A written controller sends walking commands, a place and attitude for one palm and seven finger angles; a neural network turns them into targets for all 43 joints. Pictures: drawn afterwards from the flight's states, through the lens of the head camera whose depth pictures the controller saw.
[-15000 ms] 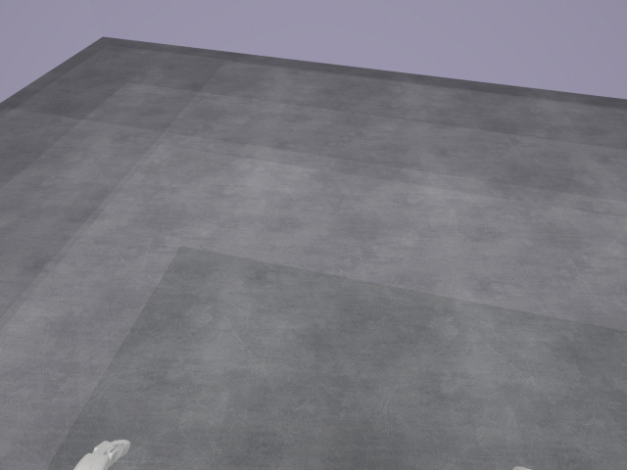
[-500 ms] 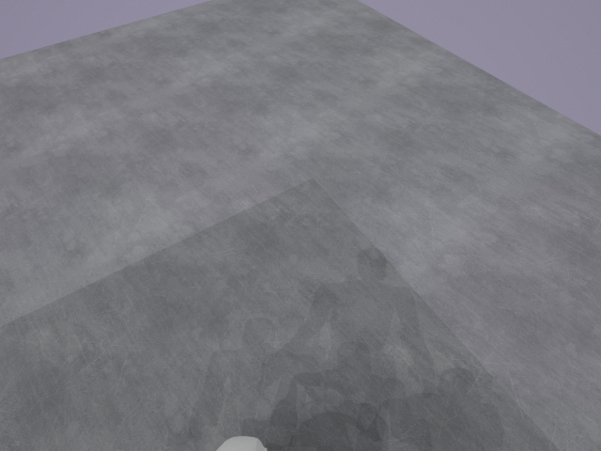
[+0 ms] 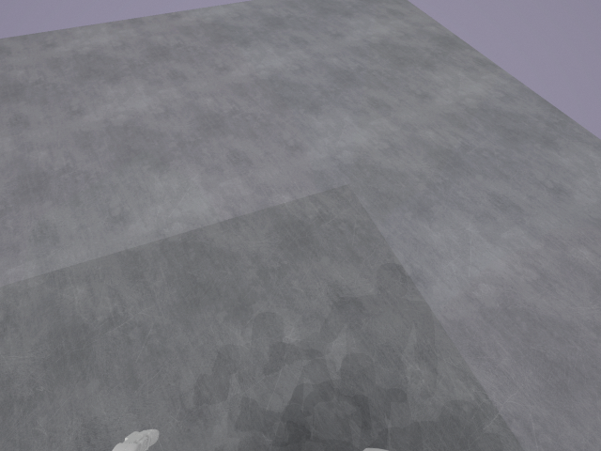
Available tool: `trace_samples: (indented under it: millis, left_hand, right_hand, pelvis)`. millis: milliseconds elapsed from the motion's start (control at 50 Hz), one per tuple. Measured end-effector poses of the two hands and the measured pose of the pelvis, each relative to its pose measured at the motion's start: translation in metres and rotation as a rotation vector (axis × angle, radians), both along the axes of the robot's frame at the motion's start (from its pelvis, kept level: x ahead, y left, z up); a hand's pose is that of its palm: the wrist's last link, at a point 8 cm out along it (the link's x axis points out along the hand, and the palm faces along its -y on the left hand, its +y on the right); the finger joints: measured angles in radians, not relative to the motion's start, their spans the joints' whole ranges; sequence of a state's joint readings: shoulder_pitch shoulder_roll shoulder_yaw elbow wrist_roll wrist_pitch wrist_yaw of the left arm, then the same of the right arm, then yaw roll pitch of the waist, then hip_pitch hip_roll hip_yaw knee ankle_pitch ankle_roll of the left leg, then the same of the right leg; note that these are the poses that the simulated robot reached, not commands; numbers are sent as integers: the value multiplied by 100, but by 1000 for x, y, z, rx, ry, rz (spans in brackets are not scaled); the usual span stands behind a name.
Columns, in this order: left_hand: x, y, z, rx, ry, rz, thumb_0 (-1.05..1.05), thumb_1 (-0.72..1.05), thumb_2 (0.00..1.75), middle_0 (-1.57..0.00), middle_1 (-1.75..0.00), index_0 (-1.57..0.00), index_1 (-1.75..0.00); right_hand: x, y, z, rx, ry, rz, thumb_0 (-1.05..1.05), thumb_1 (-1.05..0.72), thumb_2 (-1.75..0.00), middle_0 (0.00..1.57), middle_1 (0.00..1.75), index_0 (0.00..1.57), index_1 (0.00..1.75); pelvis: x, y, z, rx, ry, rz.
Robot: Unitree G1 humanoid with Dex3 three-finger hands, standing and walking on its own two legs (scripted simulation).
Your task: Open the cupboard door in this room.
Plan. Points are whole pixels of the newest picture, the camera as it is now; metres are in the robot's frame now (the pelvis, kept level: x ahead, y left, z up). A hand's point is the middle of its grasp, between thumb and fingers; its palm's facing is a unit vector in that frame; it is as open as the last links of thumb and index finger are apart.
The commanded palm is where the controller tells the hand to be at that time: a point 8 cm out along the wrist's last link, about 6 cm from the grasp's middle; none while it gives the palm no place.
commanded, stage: turn or walk to find it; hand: left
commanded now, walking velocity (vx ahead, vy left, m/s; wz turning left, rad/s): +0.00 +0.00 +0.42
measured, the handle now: out of the picture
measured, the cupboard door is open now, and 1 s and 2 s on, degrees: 0 0 0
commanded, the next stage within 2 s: none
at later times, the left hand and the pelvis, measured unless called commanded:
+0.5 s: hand out of the picture -0.04 +0.17 -0.16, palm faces +0.27 -0.93 -0.26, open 7.4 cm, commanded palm none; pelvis -0.03 -0.03 +0.00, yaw +14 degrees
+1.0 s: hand out of the picture -0.06 +0.22 -0.16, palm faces +0.43 -0.87 -0.25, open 7.4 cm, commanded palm none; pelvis -0.06 -0.01 +0.00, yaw +25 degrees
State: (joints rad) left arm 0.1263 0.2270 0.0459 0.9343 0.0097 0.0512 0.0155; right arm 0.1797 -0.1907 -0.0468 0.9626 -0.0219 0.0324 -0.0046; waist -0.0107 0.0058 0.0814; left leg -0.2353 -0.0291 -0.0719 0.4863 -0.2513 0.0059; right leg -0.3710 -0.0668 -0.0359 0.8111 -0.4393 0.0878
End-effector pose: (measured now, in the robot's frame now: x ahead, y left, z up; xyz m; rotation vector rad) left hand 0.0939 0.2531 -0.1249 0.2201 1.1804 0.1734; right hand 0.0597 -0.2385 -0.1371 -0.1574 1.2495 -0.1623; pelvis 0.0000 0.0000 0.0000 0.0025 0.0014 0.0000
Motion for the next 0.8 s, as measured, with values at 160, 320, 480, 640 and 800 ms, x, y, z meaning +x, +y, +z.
trace_samples:
  millis: [160,320,480,640,800]
  left_hand:
    - [-14,-40,16,37,-72,30,0,90,90,-20,-30,-20,-30]
    - [-70,-54,17,22,2,148,0,90,90,-20,-30,-21,-30]
    - [-139,-43,-1,-15,94,277,0,90,90,-20,-30,-21,-30]
    - [-209,-8,-33,-61,189,405,0,90,90,-20,-30,-21,-30]
    - [-210,14,-16,-58,131,445,0,91,90,-19,-30,-20,-30]
  right_hand:
    - [-24,-41,-25,33,92,9,1,-90,-90,21,30,20,30]
    - [-19,-56,-17,22,128,88,1,-91,-90,20,30,20,30]
    - [18,-33,-7,-17,99,217,1,-91,-90,20,30,20,30]
    - [67,29,9,-52,-75,361,1,-91,-90,20,30,20,30]
    - [62,59,25,-44,-90,423,0,-90,-90,21,30,20,30]
  pelvis:
    - [-8,-32,-5,31,-14,81]
    - [-12,-42,4,43,-16,161]
    - [-23,-31,1,30,-9,232]
    - [-40,0,-12,4,-23,296]
    - [-50,11,5,-27,-23,358]
